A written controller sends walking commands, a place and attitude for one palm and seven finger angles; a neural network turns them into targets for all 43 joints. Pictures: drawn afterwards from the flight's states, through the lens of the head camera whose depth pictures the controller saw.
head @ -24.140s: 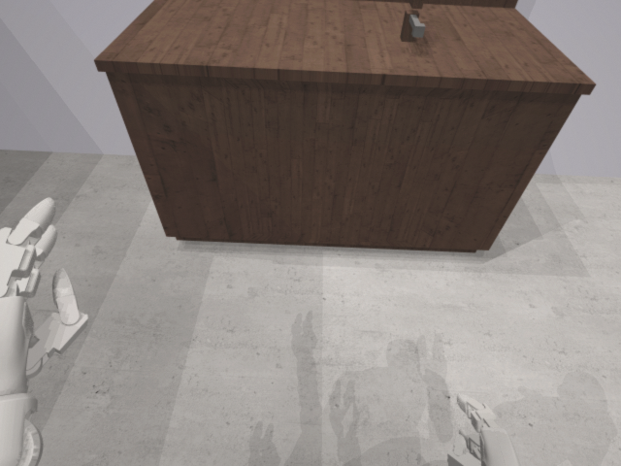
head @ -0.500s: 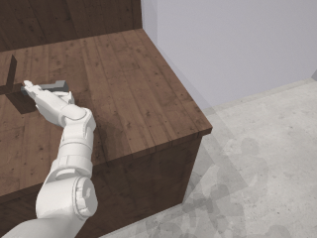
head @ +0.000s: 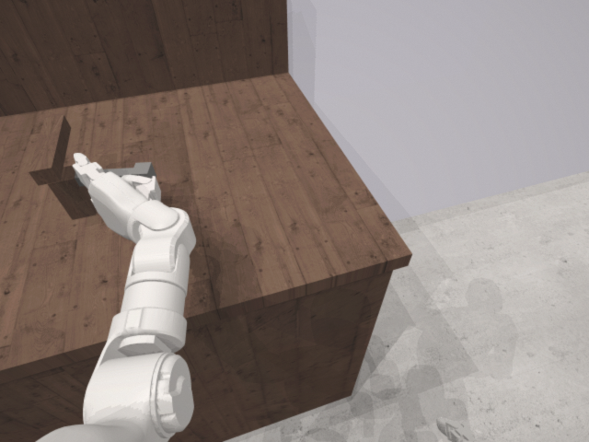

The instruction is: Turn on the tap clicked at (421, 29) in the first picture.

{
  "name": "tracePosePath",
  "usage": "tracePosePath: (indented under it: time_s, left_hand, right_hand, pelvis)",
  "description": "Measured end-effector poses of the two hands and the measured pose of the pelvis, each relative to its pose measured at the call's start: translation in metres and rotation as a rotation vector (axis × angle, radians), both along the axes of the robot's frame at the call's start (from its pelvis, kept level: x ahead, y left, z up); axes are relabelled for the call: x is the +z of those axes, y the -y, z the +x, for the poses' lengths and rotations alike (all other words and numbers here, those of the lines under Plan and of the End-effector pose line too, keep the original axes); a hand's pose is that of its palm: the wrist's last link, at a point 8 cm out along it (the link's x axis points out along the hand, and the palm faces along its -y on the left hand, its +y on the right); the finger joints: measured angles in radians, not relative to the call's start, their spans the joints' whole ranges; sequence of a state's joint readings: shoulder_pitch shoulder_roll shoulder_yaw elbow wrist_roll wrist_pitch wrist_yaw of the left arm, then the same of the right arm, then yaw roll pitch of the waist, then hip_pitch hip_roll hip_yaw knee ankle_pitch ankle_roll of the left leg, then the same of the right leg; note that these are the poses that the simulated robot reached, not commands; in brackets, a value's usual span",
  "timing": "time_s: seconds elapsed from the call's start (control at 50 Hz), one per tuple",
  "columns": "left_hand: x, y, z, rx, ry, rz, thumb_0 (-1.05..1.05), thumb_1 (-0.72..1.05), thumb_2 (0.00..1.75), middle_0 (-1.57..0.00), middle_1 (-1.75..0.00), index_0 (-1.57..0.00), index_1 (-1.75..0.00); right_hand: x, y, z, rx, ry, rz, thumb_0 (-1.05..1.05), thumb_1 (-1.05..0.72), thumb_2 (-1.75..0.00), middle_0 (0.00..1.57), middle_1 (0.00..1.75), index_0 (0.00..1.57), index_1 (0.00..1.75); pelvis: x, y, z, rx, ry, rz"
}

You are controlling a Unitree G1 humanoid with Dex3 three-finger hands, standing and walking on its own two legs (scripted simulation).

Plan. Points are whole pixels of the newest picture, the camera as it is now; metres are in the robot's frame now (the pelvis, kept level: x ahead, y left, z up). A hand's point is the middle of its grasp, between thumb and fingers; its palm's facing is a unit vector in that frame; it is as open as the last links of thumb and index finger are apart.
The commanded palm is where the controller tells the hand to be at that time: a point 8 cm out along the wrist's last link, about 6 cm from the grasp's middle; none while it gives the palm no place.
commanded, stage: lift the hand up off the lever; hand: left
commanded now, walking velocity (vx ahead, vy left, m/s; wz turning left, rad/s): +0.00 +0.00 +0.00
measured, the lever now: (144, 175) +0.47 +0.25 +0.12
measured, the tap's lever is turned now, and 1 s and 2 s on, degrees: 76 76 76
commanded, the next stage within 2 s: draw the hand back beside the body in 1.58 s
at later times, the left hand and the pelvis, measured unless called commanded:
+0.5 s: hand (151, 177) +0.42 +0.21 +0.16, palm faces +0.81 -0.57 -0.08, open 7.8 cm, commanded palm +0.37 +0.23 +0.17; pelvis -0.01 -0.02 +0.00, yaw +1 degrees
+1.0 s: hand (142, 174) +0.40 +0.21 +0.18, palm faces +0.80 -0.60 -0.04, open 7.8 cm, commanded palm +0.35 +0.22 +0.19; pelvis -0.01 -0.01 +0.01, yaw +0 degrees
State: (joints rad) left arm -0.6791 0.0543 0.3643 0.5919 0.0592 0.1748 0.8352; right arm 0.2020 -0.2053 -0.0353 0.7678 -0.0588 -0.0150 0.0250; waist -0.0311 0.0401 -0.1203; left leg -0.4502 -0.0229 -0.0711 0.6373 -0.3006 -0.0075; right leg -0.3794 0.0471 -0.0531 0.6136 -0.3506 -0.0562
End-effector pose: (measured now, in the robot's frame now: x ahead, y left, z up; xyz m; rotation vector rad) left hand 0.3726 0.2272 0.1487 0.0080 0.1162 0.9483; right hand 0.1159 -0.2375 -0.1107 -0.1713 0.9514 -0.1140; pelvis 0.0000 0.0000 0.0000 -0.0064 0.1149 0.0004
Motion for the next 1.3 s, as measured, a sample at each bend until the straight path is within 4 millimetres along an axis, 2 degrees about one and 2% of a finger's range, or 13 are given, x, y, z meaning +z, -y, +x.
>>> tracePosePath:
  time_s: [0.14, 0.28, 0.56, 0.72, 0.92, 1.1, 1.3]
  left_hand:
    - [0.008, 0.002, -0.008, 0.003, 0.000, 0.011, 0.02, 0.90, 0.90, -0.15, -0.15, -0.15, -0.15]
    - [0.013, 0.004, -0.012, 0.005, -0.010, 0.010, 0.02, 0.90, 0.90, -0.15, -0.15, -0.15, -0.15]
    - [0.022, 0.005, -0.004, 0.013, -0.018, 0.007, 0.02, 0.90, 0.90, -0.15, -0.15, -0.15, -0.15]
    - [0.028, 0.004, -0.012, 0.002, 0.012, 0.011, 0.02, 0.90, 0.90, -0.15, -0.15, -0.15, -0.15]
    - [0.037, 0.004, -0.027, -0.009, 0.033, 0.011, 0.02, 0.90, 0.90, -0.15, -0.15, -0.15, -0.15]
    - [0.047, 0.006, -0.022, -0.019, 0.017, 0.011, 0.02, 0.90, 0.90, -0.15, -0.15, -0.15, -0.15]
    - [0.051, 0.005, -0.023, -0.026, 0.022, -0.011, 0.02, 0.90, 0.90, -0.15, -0.15, -0.15, -0.15]
  right_hand:
    - [0.003, -0.003, 0.011, 0.020, 0.027, 0.011, 0.01, -0.91, -0.90, 0.20, 0.30, 0.20, 0.30]
    - [0.004, 0.003, 0.012, 0.027, 0.037, 0.003, 0.01, -0.91, -0.90, 0.20, 0.30, 0.20, 0.30]
    - [0.002, 0.022, -0.006, -0.012, 0.011, -0.024, 0.01, -0.91, -0.90, 0.20, 0.30, 0.20, 0.30]
    - [0.002, 0.026, -0.012, -0.035, 0.006, -0.020, 0.01, -0.91, -0.90, 0.20, 0.30, 0.20, 0.30]
    - [0.010, 0.015, 0.013, -0.006, 0.077, -0.005, 0.01, -0.91, -0.90, 0.20, 0.30, 0.20, 0.30]
    - [0.020, 0.001, 0.039, 0.041, 0.140, 0.009, 0.01, -0.91, -0.90, 0.20, 0.30, 0.20, 0.30]
    - [0.021, -0.002, 0.039, 0.027, 0.129, 0.023, 0.01, -0.91, -0.90, 0.20, 0.30, 0.20, 0.30]
  pelvis:
    - [0.001, 0.004, -0.002, 0.006, 0.016, 0.003]
    - [0.002, 0.009, -0.006, 0.012, 0.025, 0.006]
    - [0.003, 0.017, -0.009, 0.007, 0.019, 0.011]
    - [0.005, 0.016, -0.006, 0.000, 0.035, 0.013]
    - [0.007, 0.015, -0.006, 0.001, 0.065, 0.015]
    - [0.008, 0.013, -0.010, 0.008, 0.065, 0.014]
    - [0.010, 0.012, -0.005, -0.002, 0.074, 0.016]
